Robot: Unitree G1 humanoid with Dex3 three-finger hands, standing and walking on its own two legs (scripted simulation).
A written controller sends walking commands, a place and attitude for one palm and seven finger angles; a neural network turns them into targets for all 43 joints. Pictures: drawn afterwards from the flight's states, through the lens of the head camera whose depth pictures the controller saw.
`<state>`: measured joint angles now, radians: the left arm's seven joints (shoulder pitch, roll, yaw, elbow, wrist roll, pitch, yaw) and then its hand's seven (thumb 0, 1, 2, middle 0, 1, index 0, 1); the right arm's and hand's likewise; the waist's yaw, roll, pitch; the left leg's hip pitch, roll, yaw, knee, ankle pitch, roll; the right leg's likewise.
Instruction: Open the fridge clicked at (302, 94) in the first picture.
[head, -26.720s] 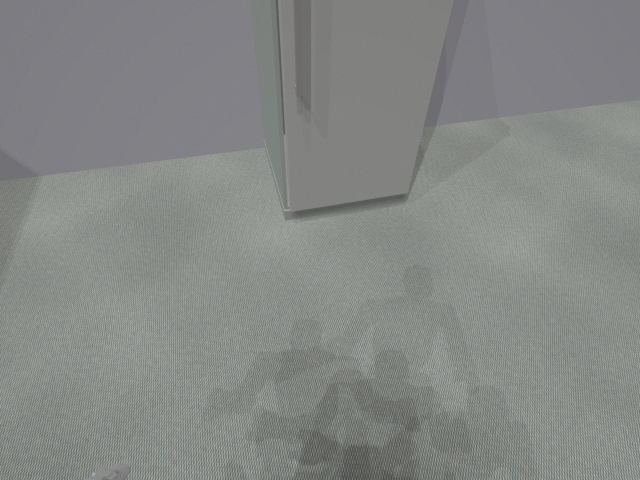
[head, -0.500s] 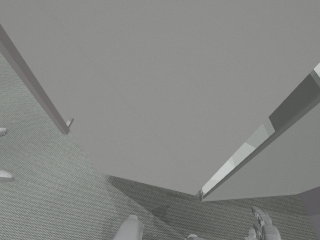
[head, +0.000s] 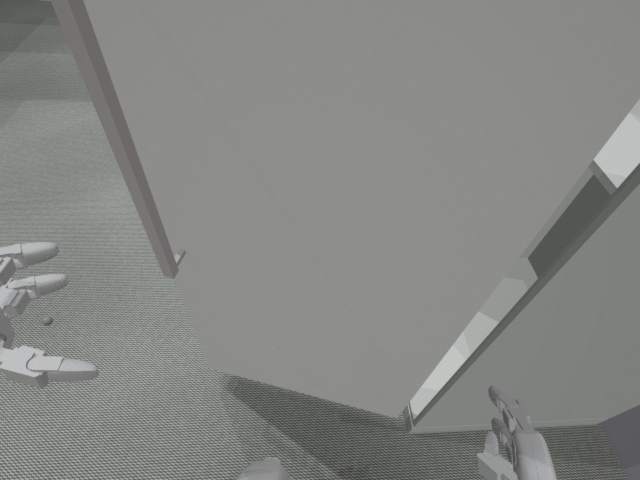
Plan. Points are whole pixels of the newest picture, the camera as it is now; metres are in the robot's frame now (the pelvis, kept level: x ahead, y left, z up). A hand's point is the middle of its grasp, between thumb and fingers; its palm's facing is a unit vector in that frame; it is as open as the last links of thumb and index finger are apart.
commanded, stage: draw the hand back to the body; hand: left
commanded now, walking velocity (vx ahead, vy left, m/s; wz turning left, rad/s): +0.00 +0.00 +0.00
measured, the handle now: (135, 150) +0.44 +0.30 +0.16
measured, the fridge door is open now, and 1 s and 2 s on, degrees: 73 73 73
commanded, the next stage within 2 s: step back with the hand held close in 0.96 s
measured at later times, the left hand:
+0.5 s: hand (99, 266) +0.25 +0.24 +0.18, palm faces +0.46 -0.81 -0.36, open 9.6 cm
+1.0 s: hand (151, 258) +0.25 +0.19 +0.20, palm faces +0.46 -0.79 -0.41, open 7.4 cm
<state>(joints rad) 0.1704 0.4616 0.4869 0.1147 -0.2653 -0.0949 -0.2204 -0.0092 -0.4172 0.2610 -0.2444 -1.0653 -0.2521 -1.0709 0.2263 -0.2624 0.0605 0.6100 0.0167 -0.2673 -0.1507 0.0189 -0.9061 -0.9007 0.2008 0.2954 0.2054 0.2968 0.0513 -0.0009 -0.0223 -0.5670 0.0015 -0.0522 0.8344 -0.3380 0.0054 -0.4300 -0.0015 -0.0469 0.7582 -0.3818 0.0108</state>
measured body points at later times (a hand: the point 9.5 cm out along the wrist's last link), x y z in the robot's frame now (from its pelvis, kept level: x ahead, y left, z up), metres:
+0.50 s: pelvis +0.04 -0.02 +0.03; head +0.01 -0.03 +0.48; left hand +0.22 +0.28 +0.20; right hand +0.22 -0.25 -0.04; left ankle +0.07 +0.10 -0.70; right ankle +0.01 -0.14 -0.70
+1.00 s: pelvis +0.06 -0.06 +0.03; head +0.03 -0.10 +0.48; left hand +0.22 +0.23 +0.22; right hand +0.25 -0.30 -0.05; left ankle +0.07 +0.10 -0.70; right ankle +0.01 -0.14 -0.70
